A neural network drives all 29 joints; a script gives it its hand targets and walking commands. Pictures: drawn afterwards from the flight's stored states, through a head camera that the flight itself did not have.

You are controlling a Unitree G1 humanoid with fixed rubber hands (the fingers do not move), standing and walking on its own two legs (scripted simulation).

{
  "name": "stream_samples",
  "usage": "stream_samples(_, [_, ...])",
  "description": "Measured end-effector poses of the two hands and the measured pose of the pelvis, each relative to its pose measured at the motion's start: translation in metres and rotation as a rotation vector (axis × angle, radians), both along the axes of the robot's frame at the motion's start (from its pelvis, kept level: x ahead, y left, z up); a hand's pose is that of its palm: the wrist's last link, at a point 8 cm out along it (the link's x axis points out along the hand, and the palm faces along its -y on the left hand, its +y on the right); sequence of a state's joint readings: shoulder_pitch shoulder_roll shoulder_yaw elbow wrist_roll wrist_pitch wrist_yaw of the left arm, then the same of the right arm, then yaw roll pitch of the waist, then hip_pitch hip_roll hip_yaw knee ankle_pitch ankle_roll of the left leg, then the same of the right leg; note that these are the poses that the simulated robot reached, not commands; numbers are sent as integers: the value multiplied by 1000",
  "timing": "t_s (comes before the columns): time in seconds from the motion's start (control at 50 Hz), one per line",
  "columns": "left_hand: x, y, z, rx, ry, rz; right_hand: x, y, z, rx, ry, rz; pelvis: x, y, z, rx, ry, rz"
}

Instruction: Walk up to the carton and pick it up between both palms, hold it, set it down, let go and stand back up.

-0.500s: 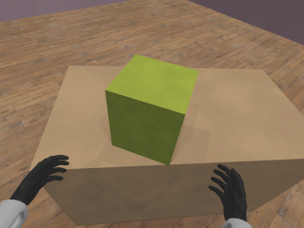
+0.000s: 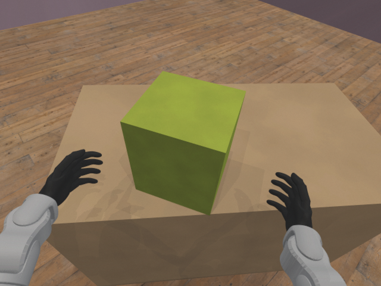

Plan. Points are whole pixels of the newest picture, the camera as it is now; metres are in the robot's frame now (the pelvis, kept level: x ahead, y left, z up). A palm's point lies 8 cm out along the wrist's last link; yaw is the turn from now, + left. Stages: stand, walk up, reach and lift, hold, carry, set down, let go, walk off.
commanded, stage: reach and lift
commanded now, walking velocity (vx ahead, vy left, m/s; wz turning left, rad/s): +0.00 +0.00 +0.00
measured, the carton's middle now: (186, 144) +0.43 +0.04 +0.04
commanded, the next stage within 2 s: none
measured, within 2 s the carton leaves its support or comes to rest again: neither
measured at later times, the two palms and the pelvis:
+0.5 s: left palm (61, 148) +0.31 +0.26 +0.14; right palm (300, 186) +0.27 -0.17 +0.12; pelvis +0.00 +0.00 +0.00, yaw +0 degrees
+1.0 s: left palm (79, 102) +0.38 +0.25 +0.18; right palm (301, 147) +0.33 -0.18 +0.15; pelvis -0.01 +0.00 +0.00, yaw +0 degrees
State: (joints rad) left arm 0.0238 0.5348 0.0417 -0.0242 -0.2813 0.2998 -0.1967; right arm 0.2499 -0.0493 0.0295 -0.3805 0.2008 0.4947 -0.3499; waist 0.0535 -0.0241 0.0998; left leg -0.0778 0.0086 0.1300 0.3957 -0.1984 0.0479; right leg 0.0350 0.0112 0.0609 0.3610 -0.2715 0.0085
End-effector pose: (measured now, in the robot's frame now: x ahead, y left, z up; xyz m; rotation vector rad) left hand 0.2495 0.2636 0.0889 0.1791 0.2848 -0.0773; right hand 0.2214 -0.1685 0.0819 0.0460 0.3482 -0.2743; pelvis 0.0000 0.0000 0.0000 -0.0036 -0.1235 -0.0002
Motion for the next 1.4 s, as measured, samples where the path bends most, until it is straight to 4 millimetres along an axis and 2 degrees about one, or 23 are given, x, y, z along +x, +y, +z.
stream_samples(0.12, [16, -5, 7, -27, -15, 6, 14, 0, -4, 9, 9, 5, 12, -1, 0, 2, 17, -1])
stream_samples(0.26, [23, 2, 23, -25, -55, 24, 25, 0, 14, -21, -68, 16, 16, 1, 1, -1, 23, -1])
stream_samples(0.38, [31, 5, 31, -40, -59, 31, 33, 5, 25, -22, -100, 29, 10, 3, 1, -3, 15, -1])
stream_samples(0.48, [52, 3, 44, -52, -61, 30, 46, -4, 32, -29, -99, 0, -3, 2, 0, 1, -2, 0])
stream_samples(0.62, [77, -12, 70, -68, -101, -3, 53, -11, 44, -15, -119, -22, -10, 1, 1, 1, -8, 0])
stream_samples(0.76, [106, -9, 76, -80, -48, 22, 77, -16, 59, -1, -120, -44, -12, 2, 1, -1, 6, 0])
stream_samples(0.82, [113, -13, 83, -87, -69, 18, 86, -14, 68, 6, -147, -35, -10, 2, 1, -1, 15, 0])
stream_samples(0.92, [128, -13, 87, -107, -55, 29, 104, -11, 66, 9, -97, -26, -9, 2, 1, -1, 27, 0])
stream_samples(1.14, [148, -20, 102, -109, -60, 23, 116, -15, 79, 9, -124, -38, -9, 2, 1, -1, 38, -1])
stream_samples(1.3, [171, -32, 126, -108, -78, 14, 134, -14, 105, -2, -147, -41, -10, 4, 1, -2, 61, -1])
stream_samples(1.4, [184, -36, 131, -107, -52, 29, 149, -14, 108, -8, -104, -41, -9, 4, 1, -2, 74, -1])
